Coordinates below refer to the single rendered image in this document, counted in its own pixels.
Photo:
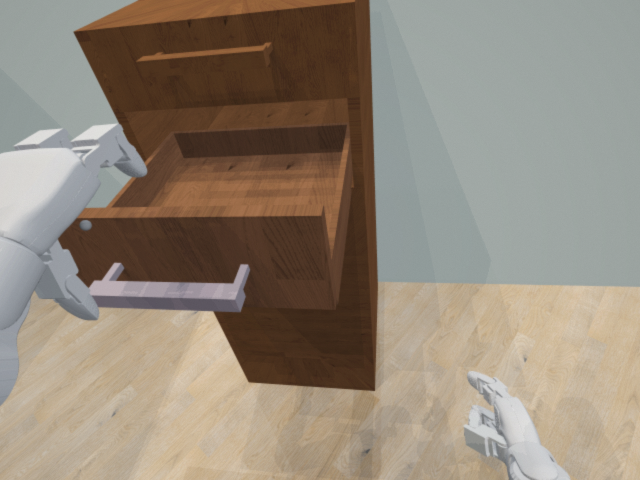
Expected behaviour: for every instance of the robot left forearm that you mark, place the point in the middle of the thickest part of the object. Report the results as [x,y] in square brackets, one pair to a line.
[20,272]

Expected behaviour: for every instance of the drawer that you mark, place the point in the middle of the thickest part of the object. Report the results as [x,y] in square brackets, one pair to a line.
[276,198]

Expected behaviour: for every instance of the cabinet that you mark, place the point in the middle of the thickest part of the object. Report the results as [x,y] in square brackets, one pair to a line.
[319,72]

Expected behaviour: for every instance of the right robot hand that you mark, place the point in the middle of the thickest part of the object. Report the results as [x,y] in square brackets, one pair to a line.
[491,434]

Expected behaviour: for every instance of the left robot hand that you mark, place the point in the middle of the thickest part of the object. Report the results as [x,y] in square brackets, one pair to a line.
[44,186]

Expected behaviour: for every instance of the handle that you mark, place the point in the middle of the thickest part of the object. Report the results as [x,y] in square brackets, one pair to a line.
[220,297]
[232,59]

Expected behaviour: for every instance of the robot right forearm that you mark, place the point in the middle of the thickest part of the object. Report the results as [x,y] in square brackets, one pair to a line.
[531,461]

